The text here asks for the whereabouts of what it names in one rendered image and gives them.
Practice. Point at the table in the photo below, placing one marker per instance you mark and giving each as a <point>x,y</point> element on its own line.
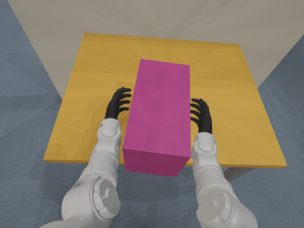
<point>219,74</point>

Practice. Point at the robot left forearm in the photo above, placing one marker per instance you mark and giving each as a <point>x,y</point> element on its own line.
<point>105,156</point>

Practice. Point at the left robot upper arm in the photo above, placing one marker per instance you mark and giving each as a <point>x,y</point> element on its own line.
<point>91,205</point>

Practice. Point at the robot left hand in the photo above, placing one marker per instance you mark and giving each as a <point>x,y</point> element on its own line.
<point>113,108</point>

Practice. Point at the right robot upper arm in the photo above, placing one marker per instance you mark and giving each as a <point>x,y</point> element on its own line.
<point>219,209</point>

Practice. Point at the robot right forearm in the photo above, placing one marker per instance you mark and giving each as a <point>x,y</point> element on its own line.
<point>207,172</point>

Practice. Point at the robot right hand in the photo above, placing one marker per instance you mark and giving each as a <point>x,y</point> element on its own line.
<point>204,120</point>

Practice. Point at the carton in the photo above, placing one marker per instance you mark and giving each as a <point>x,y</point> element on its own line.
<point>157,138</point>

